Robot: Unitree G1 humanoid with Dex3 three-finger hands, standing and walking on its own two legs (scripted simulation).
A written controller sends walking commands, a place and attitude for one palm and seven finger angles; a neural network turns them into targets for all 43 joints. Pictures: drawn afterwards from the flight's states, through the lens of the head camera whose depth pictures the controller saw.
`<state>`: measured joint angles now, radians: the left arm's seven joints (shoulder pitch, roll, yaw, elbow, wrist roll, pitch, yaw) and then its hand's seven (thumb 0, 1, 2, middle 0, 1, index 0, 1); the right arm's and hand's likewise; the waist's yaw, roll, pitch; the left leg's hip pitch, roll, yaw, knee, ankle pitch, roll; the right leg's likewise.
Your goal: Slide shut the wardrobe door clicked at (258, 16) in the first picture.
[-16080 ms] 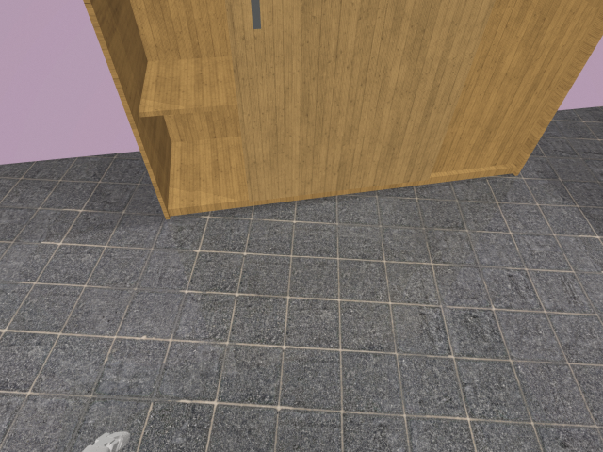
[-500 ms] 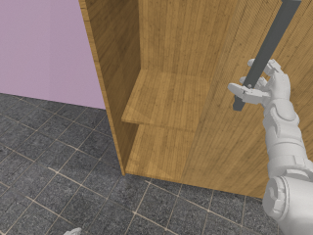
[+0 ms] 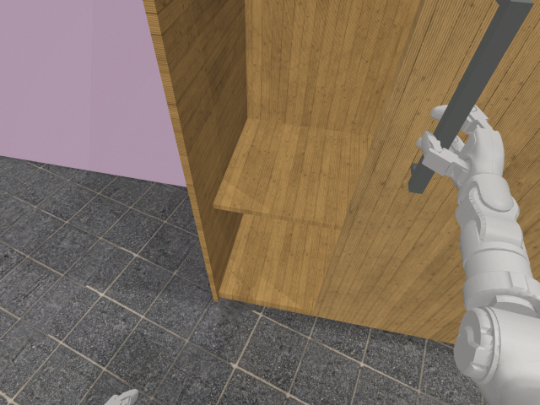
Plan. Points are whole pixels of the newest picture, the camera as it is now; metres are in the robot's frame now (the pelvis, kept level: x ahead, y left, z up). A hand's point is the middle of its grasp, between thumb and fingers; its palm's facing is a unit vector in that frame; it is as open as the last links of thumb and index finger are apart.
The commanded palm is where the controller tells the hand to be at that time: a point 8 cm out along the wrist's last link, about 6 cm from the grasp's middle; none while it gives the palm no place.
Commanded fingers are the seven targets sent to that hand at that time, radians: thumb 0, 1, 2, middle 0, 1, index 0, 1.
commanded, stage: grip the handle and tug to test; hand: right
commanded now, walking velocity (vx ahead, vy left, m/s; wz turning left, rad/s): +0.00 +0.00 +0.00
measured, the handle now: (451, 109) +0.52 -0.19 +0.21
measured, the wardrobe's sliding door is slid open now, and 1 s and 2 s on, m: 0.37 0.37 0.36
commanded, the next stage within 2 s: tug the door sideways, standing still in 0.52 s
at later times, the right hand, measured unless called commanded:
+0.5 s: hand (430, 153) +0.46 -0.16 +0.17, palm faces +0.09 +1.00 +0.00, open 6.2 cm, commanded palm +0.40 -0.21 +0.17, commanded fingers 0.00 -0.90 -0.90 0.45 1.40 0.45 1.40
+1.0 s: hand (427, 148) +0.46 -0.16 +0.17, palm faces +0.15 +0.99 -0.02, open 5.8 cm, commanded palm +0.44 -0.17 +0.17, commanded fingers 0.00 -0.90 -0.90 0.45 1.40 0.45 1.40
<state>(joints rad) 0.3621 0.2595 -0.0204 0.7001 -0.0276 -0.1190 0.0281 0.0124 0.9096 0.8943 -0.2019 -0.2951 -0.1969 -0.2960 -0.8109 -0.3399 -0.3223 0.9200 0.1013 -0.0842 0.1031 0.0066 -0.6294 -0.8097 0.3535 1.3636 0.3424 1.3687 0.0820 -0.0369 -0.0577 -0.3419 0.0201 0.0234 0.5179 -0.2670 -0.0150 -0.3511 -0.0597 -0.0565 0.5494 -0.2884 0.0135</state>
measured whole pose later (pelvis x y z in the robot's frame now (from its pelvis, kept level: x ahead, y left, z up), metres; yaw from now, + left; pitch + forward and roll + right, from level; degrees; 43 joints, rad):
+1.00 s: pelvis +0.04 +0.00 +0.00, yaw -4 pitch +5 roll +1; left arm 0.26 0.23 0.00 0.72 -0.01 -0.12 0.02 0.01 0.91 0.89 -0.20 -0.29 -0.20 -0.30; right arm -0.69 -0.17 -0.15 0.58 0.12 0.10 -0.04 0.01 -0.72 -0.84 0.35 1.39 0.33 1.40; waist 0.00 -0.05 -0.07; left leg -0.24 0.04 0.06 0.47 -0.30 -0.02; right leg -0.27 -0.03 0.01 0.50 -0.32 0.02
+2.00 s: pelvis +0.05 +0.08 -0.01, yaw -7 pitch -5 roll +1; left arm 0.14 0.19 -0.03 0.65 -0.05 -0.01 0.04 0.01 0.91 0.89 -0.20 -0.29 -0.20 -0.30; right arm -0.78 -0.26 -0.06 0.48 0.12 -0.02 -0.14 -0.01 -0.74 -0.86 0.41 1.40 0.18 1.40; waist -0.09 -0.05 0.27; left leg -0.39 0.04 0.04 0.73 -0.32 0.02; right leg -0.17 -0.14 0.03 0.63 -0.37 0.09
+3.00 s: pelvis +0.17 +0.21 -0.01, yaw -10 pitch -1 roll +0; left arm -0.04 0.18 0.00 0.58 -0.02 -0.07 -0.01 0.01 0.91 0.89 -0.20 -0.30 -0.20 -0.30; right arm -0.24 -0.16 0.04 -0.27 0.01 -0.12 -0.16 0.00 -0.72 -0.84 0.45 1.40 0.19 1.36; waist -0.09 -0.01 0.29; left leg -0.32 -0.02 0.05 0.61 -0.25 0.03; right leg -0.23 -0.19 -0.08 0.64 -0.34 0.04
